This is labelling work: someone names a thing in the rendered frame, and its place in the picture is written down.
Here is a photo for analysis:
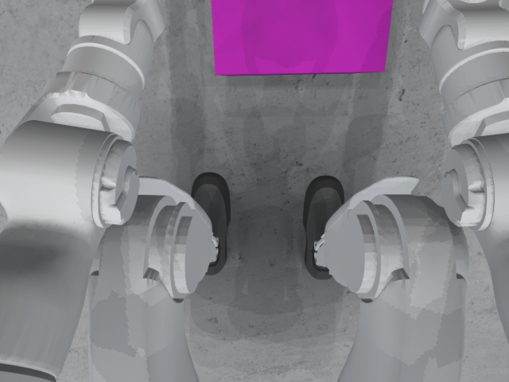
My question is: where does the left robot foot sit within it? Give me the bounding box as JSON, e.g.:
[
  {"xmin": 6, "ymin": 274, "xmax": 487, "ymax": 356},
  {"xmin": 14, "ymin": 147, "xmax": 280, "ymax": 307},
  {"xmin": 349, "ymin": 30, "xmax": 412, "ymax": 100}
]
[{"xmin": 191, "ymin": 172, "xmax": 231, "ymax": 275}]

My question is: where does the left robot thigh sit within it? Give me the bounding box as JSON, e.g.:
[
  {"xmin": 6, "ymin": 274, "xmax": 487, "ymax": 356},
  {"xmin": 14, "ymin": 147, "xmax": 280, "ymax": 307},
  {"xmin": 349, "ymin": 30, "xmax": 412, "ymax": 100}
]
[{"xmin": 87, "ymin": 195, "xmax": 204, "ymax": 382}]

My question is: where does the left robot upper arm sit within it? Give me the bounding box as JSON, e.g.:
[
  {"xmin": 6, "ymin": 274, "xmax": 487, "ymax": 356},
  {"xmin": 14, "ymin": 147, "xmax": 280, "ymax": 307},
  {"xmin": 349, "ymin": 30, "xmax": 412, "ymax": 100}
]
[{"xmin": 0, "ymin": 120, "xmax": 140, "ymax": 382}]

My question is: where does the carton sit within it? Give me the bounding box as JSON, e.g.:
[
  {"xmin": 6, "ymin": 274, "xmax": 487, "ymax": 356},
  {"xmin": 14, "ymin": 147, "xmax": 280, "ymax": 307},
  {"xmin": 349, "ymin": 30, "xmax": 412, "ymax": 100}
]
[{"xmin": 212, "ymin": 0, "xmax": 393, "ymax": 76}]

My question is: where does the right robot forearm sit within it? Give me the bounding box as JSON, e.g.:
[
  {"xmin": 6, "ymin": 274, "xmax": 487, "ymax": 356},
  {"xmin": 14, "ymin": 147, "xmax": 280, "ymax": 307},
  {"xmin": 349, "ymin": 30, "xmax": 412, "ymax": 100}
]
[{"xmin": 418, "ymin": 0, "xmax": 509, "ymax": 147}]

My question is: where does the left robot forearm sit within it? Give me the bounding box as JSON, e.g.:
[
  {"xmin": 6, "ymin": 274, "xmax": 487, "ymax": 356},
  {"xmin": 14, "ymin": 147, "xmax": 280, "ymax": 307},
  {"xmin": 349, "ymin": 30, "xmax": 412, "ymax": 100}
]
[{"xmin": 0, "ymin": 0, "xmax": 165, "ymax": 208}]

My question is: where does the right robot upper arm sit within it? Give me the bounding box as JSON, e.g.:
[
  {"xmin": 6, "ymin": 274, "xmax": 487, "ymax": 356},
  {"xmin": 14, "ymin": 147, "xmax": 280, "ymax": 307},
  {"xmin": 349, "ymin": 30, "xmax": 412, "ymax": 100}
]
[{"xmin": 440, "ymin": 133, "xmax": 509, "ymax": 344}]

